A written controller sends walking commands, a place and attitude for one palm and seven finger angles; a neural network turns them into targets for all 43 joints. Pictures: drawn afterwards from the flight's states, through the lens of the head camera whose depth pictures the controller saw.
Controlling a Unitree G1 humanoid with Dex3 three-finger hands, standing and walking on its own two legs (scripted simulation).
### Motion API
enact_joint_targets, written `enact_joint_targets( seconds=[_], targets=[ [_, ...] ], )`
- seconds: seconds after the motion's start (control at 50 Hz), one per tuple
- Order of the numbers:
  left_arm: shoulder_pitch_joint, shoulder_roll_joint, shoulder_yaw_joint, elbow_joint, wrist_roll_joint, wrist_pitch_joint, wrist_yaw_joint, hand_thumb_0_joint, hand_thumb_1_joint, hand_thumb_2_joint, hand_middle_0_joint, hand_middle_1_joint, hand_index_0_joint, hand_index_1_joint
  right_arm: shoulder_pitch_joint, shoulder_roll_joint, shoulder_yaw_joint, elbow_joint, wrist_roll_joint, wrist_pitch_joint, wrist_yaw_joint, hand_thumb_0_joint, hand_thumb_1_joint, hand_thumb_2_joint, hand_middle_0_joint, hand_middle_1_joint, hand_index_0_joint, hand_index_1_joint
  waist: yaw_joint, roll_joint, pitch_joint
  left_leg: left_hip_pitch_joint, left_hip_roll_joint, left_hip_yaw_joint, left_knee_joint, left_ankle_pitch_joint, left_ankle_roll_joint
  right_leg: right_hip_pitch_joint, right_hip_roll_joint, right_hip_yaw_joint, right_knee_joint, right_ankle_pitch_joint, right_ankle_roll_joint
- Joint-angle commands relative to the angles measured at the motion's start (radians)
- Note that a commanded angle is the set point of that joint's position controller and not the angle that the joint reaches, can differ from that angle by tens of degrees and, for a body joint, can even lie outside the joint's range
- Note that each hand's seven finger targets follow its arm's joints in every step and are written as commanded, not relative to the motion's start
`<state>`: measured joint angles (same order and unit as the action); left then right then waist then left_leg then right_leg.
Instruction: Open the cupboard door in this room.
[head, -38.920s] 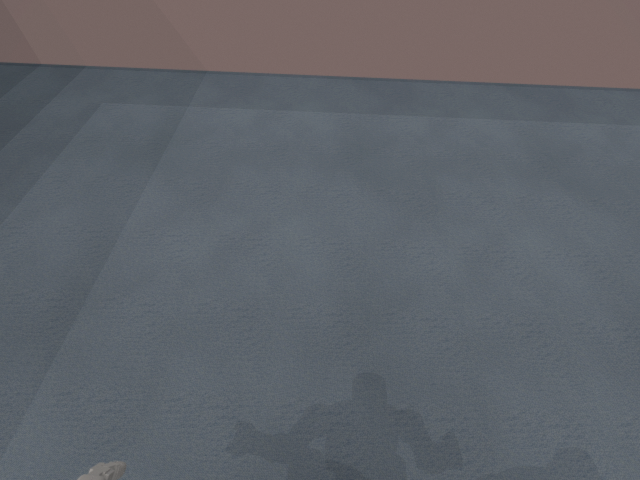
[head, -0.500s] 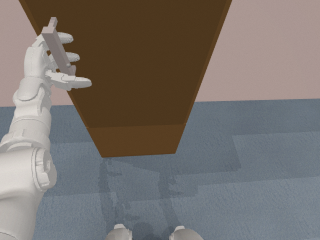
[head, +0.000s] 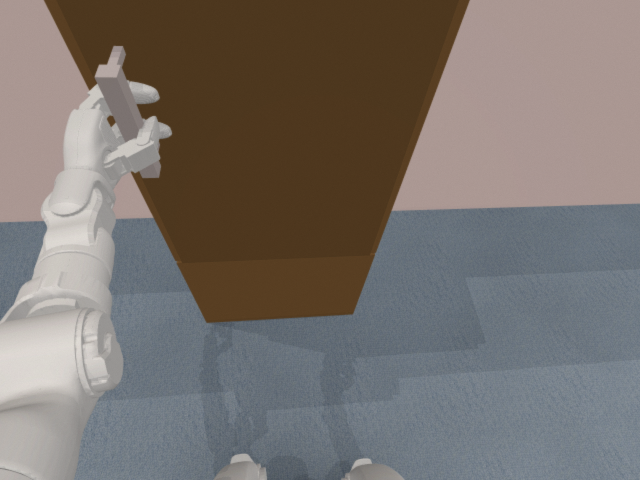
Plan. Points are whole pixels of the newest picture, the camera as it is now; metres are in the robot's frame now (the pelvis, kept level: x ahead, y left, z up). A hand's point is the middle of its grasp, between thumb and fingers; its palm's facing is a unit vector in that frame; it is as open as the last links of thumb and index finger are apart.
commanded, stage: close the thumb around the handle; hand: left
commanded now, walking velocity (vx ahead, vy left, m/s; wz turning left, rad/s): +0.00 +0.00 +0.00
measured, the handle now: (135, 117) +0.55 +0.20 +0.12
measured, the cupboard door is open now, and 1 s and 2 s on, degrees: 0 35 39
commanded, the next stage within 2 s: pull the door open along its arc in 0.02 s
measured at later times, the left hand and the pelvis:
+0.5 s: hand (153, 179) +0.44 +0.16 +0.12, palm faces +0.00 -1.00 +0.00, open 5.8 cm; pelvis +0.01 -0.01 +0.01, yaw -1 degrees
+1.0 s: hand (235, 295) +0.29 +0.07 +0.12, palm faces +0.42 -0.91 +0.02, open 5.8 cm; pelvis +0.01 -0.03 +0.02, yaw +4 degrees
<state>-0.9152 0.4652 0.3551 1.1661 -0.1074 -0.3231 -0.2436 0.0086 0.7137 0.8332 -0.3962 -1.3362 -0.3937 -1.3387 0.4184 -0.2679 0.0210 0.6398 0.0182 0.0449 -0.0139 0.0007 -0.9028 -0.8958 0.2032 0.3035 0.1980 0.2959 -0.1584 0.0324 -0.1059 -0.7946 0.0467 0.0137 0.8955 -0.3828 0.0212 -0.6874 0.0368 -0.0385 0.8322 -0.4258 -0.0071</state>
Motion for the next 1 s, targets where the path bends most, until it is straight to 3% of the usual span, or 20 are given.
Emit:
enact_joint_targets(
  seconds=[0.0,0.04,0.12,0.18,0.22,0.26,0.36,0.42,0.44,0.5,0.52,0.54,0.56,0.64,0.7,0.76,0.8,0.9,0.96,0.98],
  targets=[
    [-0.47,0.276,0.05,-0.257,-0.009,-0.071,0.043,0.0,0.9,0.9,-0.4,-1.35,-0.4,-1.35,0.123,-0.174,-0.061,-0.07,-0.007,-0.016,-0.013,0.0,-0.9,-0.9,0.2,0.3,0.2,0.3,0.006,0.085,-0.417,0.433,-0.021,-0.063,-0.072,0.381,0.009,0.032,0.029,0.0,-0.084,0.357,-0.007],
    [-0.469,0.222,0.008,-0.251,-0.006,-0.072,0.048,0.0,0.9,0.9,-0.4,-1.35,-0.4,-1.35,0.116,-0.17,-0.061,-0.071,-0.006,-0.016,-0.009,0.0,-0.9,-0.9,0.2,0.3,0.2,0.3,-0.002,0.088,-0.396,0.438,-0.021,-0.061,-0.075,0.36,0.007,0.014,0.031,-0.002,-0.09,0.335,-0.007],
    [-0.516,0.242,0.013,-0.254,0.002,-0.084,0.055,0.0,0.9,0.9,-0.4,-1.35,-0.4,-1.35,0.12,-0.178,-0.064,-0.062,-0.007,-0.018,-0.01,0.0,-0.9,-0.9,0.2,0.3,0.2,0.3,-0.011,0.082,-0.403,0.44,-0.019,-0.07,-0.076,0.333,0.007,0.001,0.029,0.002,-0.091,0.313,-0.008],
    [-0.441,0.239,0.027,-0.27,-0.006,-0.092,0.047,0.0,0.9,0.9,-0.4,-1.35,-0.4,-1.35,0.115,-0.174,-0.066,-0.071,-0.005,-0.019,-0.009,0.0,-0.9,-0.9,0.2,0.3,0.2,0.3,0.014,0.089,-0.457,0.462,-0.023,-0.059,-0.072,0.375,0.007,0.039,0.029,0.005,-0.086,0.356,-0.009],
    [-0.393,0.221,0.02,-0.296,-0.021,-0.092,0.036,0.0,0.9,0.9,-0.4,-1.35,-0.4,-1.35,0.1,-0.169,-0.064,-0.084,-0.003,-0.019,-0.006,0.0,-0.9,-0.9,0.2,0.3,0.2,0.3,0.029,0.09,-0.446,0.452,-0.025,-0.052,-0.077,0.376,0.007,0.066,0.031,0.004,-0.087,0.372,-0.011],
    [-0.3,0.204,0.023,-0.3,-0.038,-0.085,0.027,0.0,0.9,0.9,-0.4,-1.35,-0.4,-1.35,0.092,-0.168,-0.065,-0.097,-0.001,-0.015,-0.007,0.0,-0.9,-0.9,0.2,0.3,0.2,0.3,0.042,0.046,-0.433,0.427,-0.03,-0.042,-0.081,0.38,0.013,0.11,0.033,0.004,-0.091,0.399,-0.011],
    [-0.094,0.16,0.01,-0.47,-0.079,-0.059,0.017,0.0,0.9,0.9,-0.4,-1.35,-0.4,-1.35,0.044,-0.156,-0.069,-0.147,0.015,-0.013,-0.004,0.0,-0.9,-0.9,0.2,0.3,0.2,0.3,0.085,0.022,-0.43,0.423,-0.038,-0.017,-0.105,0.403,0.018,0.21,0.03,0.006,-0.103,0.474,-0.011],
    [0.041,0.099,-0.026,-0.595,-0.103,-0.034,0.016,0.0,0.9,0.9,-0.4,-1.35,-0.4,-1.35,0.003,-0.142,-0.068,-0.173,0.025,-0.02,0.001,0.0,-0.9,-0.9,0.2,0.3,0.2,0.3,0.106,0.024,-0.391,0.423,-0.04,-0.003,-0.13,0.397,0.02,0.243,0.025,0.009,-0.12,0.506,-0.007],
    [0.112,0.081,-0.035,-0.622,-0.109,-0.021,0.018,0.0,0.9,0.9,-0.4,-1.35,-0.4,-1.35,-0.009,-0.139,-0.07,-0.181,0.027,-0.024,0.001,0.0,-0.9,-0.9,0.2,0.3,0.2,0.3,0.109,-0.006,-0.368,0.417,-0.039,0.001,-0.135,0.397,0.022,0.257,0.024,0.008,-0.125,0.519,-0.005],
    [0.21,0.014,-0.09,-0.741,-0.116,-0.001,0.032,0.0,0.9,0.9,-0.4,-1.35,-0.4,-1.35,-0.051,-0.127,-0.066,-0.197,0.032,-0.037,0.004,0.0,-0.9,-0.9,0.2,0.3,0.2,0.3,0.113,0.02,-0.315,0.43,-0.041,0.003,-0.152,0.378,0.02,0.248,0.019,0.004,-0.134,0.498,-0.005],
    [0.179,-0.025,0.055,-0.81,-0.188,0.024,0.185,0.0,0.9,0.9,-0.4,-1.35,-0.4,-1.35,-0.096,-0.092,-0.063,-0.197,0.026,-0.052,0.005,0.0,-0.9,-0.9,0.2,0.3,0.2,0.3,0.205,-0.013,-0.298,0.379,-0.046,0.006,-0.167,0.358,0.009,0.266,0.02,-0.014,-0.15,0.448,-0.004],
    [0.221,-0.13,-0.048,-0.857,-0.161,0.043,0.261,0.0,0.9,0.9,-0.4,-1.35,-0.4,-1.35,-0.109,-0.091,-0.062,-0.197,0.022,-0.069,0.013,0.0,-0.9,-0.9,0.2,0.3,0.2,0.3,0.16,0.021,-0.28,0.41,-0.046,0.01,-0.176,0.336,0.003,0.251,0.022,-0.018,-0.153,0.418,-0.001],
    [0.271,-0.157,-0.055,-0.893,-0.136,0.052,0.33,0.0,0.9,0.9,-0.4,-1.35,-0.4,-1.35,-0.108,-0.088,-0.063,-0.192,0.016,-0.084,0.02,0.0,-0.9,-0.9,0.2,0.3,0.2,0.3,0.165,-0.031,-0.268,0.405,-0.044,0.0,-0.173,0.34,0.002,0.255,0.022,-0.028,-0.15,0.403,-0.003],
    [0.414,-0.296,-0.19,-1.065,0.01,0.099,0.558,0.0,0.9,0.9,-0.4,-1.35,-0.4,-1.35,-0.162,-0.073,-0.064,-0.197,-0.02,-0.091,0.051,0.0,-0.9,-0.9,0.2,0.3,0.2,0.3,0.167,0.005,-0.282,0.444,-0.041,0.004,-0.172,0.373,-0.002,0.255,0.006,-0.027,-0.13,0.416,-0.006],
    [0.458,-0.418,-0.328,-1.159,0.089,0.156,0.667,0.0,0.9,0.9,-0.4,-1.35,-0.4,-1.35,-0.208,-0.066,-0.064,-0.21,-0.034,-0.07,0.055,0.0,-0.9,-0.9,0.2,0.3,0.2,0.3,0.142,-0.04,-0.259,0.462,-0.035,-0.005,-0.18,0.338,-0.003,0.255,-0.004,-0.027,-0.146,0.38,-0.006],
    [0.508,-0.481,-0.399,-1.217,0.115,0.203,0.727,0.0,0.9,0.9,-0.4,-1.35,-0.4,-1.35,-0.243,-0.061,-0.061,-0.221,-0.045,-0.053,0.035,0.0,-0.9,-0.9,0.2,0.3,0.2,0.3,0.126,-0.127,-0.222,0.472,-0.033,-0.012,-0.192,0.292,0.001,0.277,-0.011,-0.023,-0.185,0.349,-0.002],
    [0.563,-0.535,-0.467,-1.302,0.13,0.218,0.733,0.0,0.9,0.9,-0.4,-1.35,-0.4,-1.35,-0.273,-0.044,-0.056,-0.234,-0.045,-0.042,0.028,0.0,-0.9,-0.9,0.2,0.3,0.2,0.3,0.136,-0.088,-0.219,0.494,-0.036,-0.009,-0.204,0.29,-0.002,0.301,-0.019,-0.017,-0.195,0.351,-0.008],
    [0.72,-0.641,-0.631,-1.435,0.184,0.233,0.74,0.0,0.9,0.9,-0.4,-1.35,-0.4,-1.35,-0.314,-0.012,-0.046,-0.253,-0.046,-0.025,0.032,0.0,-0.9,-0.9,0.2,0.3,0.2,0.3,0.124,-0.06,-0.158,0.53,-0.034,-0.021,-0.209,0.298,-0.001,0.309,-0.033,-0.019,-0.212,0.369,-0.015],
    [0.845,-0.658,-0.678,-1.474,0.21,0.24,0.753,0.0,0.9,0.9,-0.4,-1.35,-0.4,-1.35,-0.333,-0.005,-0.043,-0.262,-0.048,-0.023,0.038,0.0,-0.9,-0.9,0.2,0.3,0.2,0.3,0.131,-0.097,-0.122,0.524,-0.034,-0.031,-0.204,0.288,0.002,0.318,-0.039,-0.013,-0.229,0.364,-0.015],
    [0.873,-0.649,-0.677,-1.505,0.21,0.241,0.757,0.0,0.9,0.9,-0.4,-1.35,-0.4,-1.35,-0.344,-0.003,-0.04,-0.271,-0.048,-0.02,0.039,0.0,-0.9,-0.9,0.2,0.3,0.2,0.3,0.137,-0.076,-0.12,0.523,-0.038,-0.028,-0.208,0.276,0.002,0.322,-0.041,-0.011,-0.232,0.354,-0.016]
  ],
)
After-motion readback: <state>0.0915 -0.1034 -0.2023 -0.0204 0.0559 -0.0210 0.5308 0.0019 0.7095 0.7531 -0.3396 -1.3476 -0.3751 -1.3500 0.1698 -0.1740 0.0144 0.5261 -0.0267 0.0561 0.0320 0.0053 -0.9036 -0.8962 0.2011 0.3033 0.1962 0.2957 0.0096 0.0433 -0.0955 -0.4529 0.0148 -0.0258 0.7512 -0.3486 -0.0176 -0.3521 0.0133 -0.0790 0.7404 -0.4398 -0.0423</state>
